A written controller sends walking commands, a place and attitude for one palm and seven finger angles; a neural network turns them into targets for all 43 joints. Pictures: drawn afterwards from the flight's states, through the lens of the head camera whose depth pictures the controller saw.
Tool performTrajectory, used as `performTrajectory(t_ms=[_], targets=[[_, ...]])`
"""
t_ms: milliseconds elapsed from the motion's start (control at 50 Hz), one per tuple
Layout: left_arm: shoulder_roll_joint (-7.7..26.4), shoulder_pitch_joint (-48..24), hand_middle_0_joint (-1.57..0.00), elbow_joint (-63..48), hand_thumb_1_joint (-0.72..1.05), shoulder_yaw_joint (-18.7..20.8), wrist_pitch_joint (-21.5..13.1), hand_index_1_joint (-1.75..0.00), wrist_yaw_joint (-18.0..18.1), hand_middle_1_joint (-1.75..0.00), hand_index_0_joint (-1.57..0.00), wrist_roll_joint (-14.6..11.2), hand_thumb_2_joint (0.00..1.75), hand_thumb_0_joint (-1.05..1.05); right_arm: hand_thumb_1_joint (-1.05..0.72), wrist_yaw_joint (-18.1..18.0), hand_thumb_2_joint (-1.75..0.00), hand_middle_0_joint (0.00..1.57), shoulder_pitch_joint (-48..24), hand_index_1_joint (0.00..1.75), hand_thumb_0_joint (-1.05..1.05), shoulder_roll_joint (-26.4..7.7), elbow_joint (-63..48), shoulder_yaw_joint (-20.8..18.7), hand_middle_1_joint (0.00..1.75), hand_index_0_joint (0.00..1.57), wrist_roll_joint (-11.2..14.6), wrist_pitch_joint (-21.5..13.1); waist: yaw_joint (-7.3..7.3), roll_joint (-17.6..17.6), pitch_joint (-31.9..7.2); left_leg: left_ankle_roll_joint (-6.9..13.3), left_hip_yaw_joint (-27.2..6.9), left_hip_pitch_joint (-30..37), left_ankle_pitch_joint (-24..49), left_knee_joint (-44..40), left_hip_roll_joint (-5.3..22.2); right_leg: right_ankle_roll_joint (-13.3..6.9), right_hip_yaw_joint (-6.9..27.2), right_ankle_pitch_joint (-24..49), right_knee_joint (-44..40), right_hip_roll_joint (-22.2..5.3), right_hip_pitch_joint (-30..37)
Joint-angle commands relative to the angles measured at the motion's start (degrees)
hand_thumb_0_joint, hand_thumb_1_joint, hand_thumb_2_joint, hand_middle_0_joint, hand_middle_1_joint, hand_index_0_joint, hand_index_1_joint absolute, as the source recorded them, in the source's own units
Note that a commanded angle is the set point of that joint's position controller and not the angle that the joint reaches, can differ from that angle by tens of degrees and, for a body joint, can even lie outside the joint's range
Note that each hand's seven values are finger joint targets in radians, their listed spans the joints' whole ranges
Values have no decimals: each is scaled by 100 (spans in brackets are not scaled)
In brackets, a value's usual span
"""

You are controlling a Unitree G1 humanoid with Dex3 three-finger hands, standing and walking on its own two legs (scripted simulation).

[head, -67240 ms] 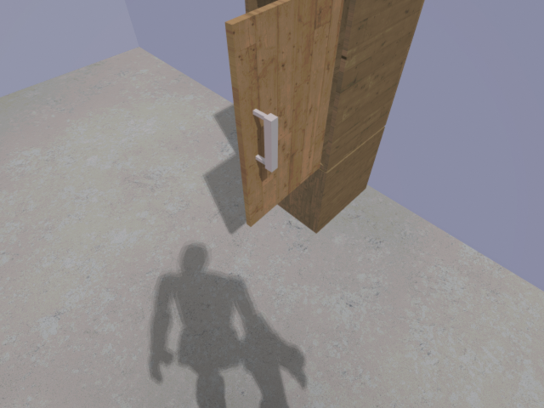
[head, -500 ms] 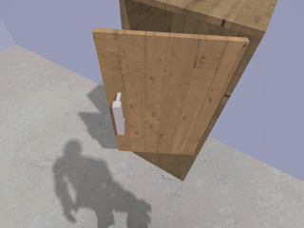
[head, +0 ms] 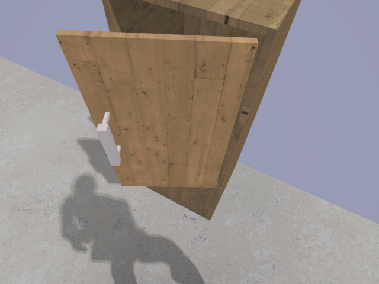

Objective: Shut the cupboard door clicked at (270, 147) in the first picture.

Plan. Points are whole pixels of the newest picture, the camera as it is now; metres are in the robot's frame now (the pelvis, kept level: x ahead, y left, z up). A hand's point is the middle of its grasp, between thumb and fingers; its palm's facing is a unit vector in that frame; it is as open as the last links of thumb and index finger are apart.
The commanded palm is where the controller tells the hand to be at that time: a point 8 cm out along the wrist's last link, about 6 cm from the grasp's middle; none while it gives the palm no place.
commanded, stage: come to a stop and stand still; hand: left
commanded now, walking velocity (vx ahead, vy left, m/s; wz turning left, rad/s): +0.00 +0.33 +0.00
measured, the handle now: (111, 140) +0.45 +0.22 -0.01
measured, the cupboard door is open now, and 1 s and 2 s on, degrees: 28 28 28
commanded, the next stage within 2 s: look again from close up in 0.84 s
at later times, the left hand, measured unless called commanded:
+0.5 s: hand out of the picture +0.05 +0.18 -0.17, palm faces -0.01 -0.97 -0.24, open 7.4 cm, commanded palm none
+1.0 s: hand out of the picture -0.02 +0.18 -0.17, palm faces -0.03 -0.98 -0.19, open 7.4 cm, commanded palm none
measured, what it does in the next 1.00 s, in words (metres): steps on the spot: right foot, then left foot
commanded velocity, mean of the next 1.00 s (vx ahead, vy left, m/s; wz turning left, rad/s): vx -0.01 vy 0.04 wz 0.00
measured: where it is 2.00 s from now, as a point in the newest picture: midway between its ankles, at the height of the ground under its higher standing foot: outside the picture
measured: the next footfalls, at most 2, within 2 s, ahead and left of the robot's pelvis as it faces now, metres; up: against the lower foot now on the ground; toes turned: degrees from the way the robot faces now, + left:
right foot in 0.02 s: +0.02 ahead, -0.15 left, +0.00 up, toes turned -3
left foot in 0.20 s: +0.07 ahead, +0.08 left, +0.00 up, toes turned +1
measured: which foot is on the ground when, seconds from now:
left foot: down 0.00-0.00, up 0.02-0.18, down 0.20-1.00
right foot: up 0.00-0.00, down 0.02-1.00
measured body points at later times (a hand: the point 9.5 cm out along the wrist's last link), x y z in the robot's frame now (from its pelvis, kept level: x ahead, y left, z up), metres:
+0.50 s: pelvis +0.01 +0.00 -0.01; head +0.02 -0.01 +0.44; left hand +0.05 +0.23 -0.16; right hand +0.10 -0.23 -0.15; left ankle +0.03 +0.08 -0.73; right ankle -0.02 -0.15 -0.73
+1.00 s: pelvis -0.01 +0.00 +0.01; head -0.02 +0.01 +0.46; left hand -0.02 +0.23 -0.15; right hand -0.03 -0.24 -0.14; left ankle +0.03 +0.08 -0.73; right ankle -0.02 -0.15 -0.73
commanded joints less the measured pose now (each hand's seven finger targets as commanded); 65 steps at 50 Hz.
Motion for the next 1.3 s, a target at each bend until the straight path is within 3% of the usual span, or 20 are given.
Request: performTrajectory(t_ms=[0,40,60,120,160,200,220,280,300,320,340,360,380,420,460,480,520,600,820,1280], targets=[[1045,1067,-20,166,90,41,-220,-30,117,-30,-20,-1,90,0,-90,45,-90,20,-196,30,0,-297,-586,-38,30,20,105,-75,463,-827,-435,225,-65,-943,-1686,1460,-512,-828,1661,1783,-1417,-1595,854],[973,618,-20,169,90,87,-283,-30,195,-30,-20,18,90,0,-90,15,-90,20,-82,30,0,-421,-509,-112,30,20,128,-2,285,-2222,-392,162,-27,-1138,-1493,1813,-515,-979,1781,3072,-1131,-1450,996],[882,489,-20,145,90,70,-252,-30,237,-30,-20,43,90,0,-90,20,-90,20,-103,30,0,-494,-453,-126,30,20,157,-25,272,-2123,-236,166,-69,-1143,-1369,1768,-499,-992,1486,3601,-892,-1376,988],[921,378,-20,36,90,132,-137,-30,302,-30,-20,39,90,0,-90,51,-90,20,-42,30,0,-406,-385,-101,30,20,192,-24,197,-1225,-317,124,187,-327,-500,473,-754,-825,1059,3607,-455,-1208,679],[896,166,-20,-69,90,141,-45,-30,299,-30,-20,-51,90,0,-90,38,-90,20,228,30,0,-472,-295,-100,30,20,177,-33,62,-619,-295,197,209,738,784,-627,-722,-531,753,2607,-65,-824,-32],[361,140,-20,-203,90,61,88,-30,270,-30,-20,-81,90,0,-90,3,-90,20,155,30,0,-941,-447,-155,30,20,89,-53,141,701,-164,854,-1066,427,1988,-1150,463,-48,-64,-44,563,129,-337],[183,98,-20,-169,90,-2,147,-30,290,-30,-20,-51,90,0,-90,-9,-90,20,28,30,0,-956,-465,-168,30,20,81,-71,116,1351,-90,1116,-1377,130,1687,-1644,676,-14,-209,-1100,1190,301,-247],[63,281,-20,-10,90,-92,103,-30,242,-30,-20,-59,90,0,-90,-54,-90,20,-416,30,0,-804,-546,-109,30,20,60,-85,266,1058,-307,1382,-1156,381,2368,-1359,584,-136,-78,-1206,1413,192,-208],[-3,425,-20,86,90,-127,64,-30,232,-30,-20,-59,90,0,-90,-53,-90,20,-504,30,0,-801,-543,-103,30,20,65,-79,339,841,-437,1304,-924,486,2504,-1201,502,-112,-173,-896,934,192,24],[296,1317,-20,555,90,-163,-187,-30,433,-30,-20,-97,90,0,-90,7,-90,20,-1038,30,0,-1159,-764,-128,30,20,212,-153,576,1071,-1128,987,-688,1015,3892,430,496,-219,237,210,137,-22,44],[580,1425,-20,426,90,-124,-347,-30,415,-30,-20,-38,90,0,-90,48,-90,20,-1005,30,0,-971,-1022,-68,30,20,240,-193,620,475,-1213,712,-477,735,3750,1095,72,-210,438,2442,-902,-216,674],[818,920,-20,213,90,-93,-395,-30,411,-30,-20,-51,90,0,-90,91,-90,20,-434,30,0,-480,-1113,-20,30,20,209,-190,162,-947,-1280,341,-108,-279,1263,1015,-447,-640,1341,4495,-551,-1081,1372],[744,566,-20,43,90,-159,-414,-30,402,-30,-20,-29,90,0,-90,91,-90,20,-360,30,0,-456,-1110,-1,30,20,173,-159,23,-580,-1002,218,-123,-372,-250,242,-614,-868,954,4957,-194,-1210,1441],[719,481,-20,-4,90,-148,-353,-30,426,-30,-20,-64,90,0,-90,89,-90,20,-223,30,0,-565,-922,-58,30,20,161,-94,-43,-846,-1002,391,-119,466,1185,-304,-495,-504,576,4069,206,-529,946],[549,466,-20,-51,90,-195,-226,-30,429,-30,-20,-51,90,0,-90,58,-90,20,-202,30,0,-773,-837,-86,30,20,146,-119,41,265,-729,640,-497,967,3262,-224,-3,-211,99,1805,266,-25,261],[428,565,-20,-26,90,-218,-184,-30,429,-30,-20,-56,90,0,-90,34,-90,20,-338,30,0,-787,-869,-66,30,20,155,-109,120,343,-501,738,-642,737,3095,-391,102,-165,43,850,16,118,233],[362,632,-20,-9,90,-268,-144,-30,400,-30,-20,-45,90,0,-90,42,-90,20,-561,30,0,-753,-929,-38,30,20,161,-79,158,-56,67,644,-641,214,1424,-685,-77,-214,208,371,-458,89,105],[475,561,-20,-92,90,-272,-143,-30,335,-30,-20,-39,90,0,-90,98,-90,20,-461,30,0,-712,-849,-16,30,20,134,-48,69,-13,309,506,-616,39,-429,-1176,-272,-278,406,-540,-850,11,-227],[333,950,-20,189,90,-302,-196,-30,293,-30,-20,-49,90,0,-90,90,-90,20,-82,30,0,-717,-403,45,30,20,140,-160,151,183,-8,511,-774,19,-552,-1697,-147,-252,234,-109,-993,0,232],[-15,1155,-20,870,90,-385,-264,-30,326,-30,-20,-75,90,0,-90,17,-90,20,252,30,0,-371,423,121,30,20,193,-201,133,80,229,431,-575,293,119,-1612,-170,-223,220,331,-1245,-66,272]])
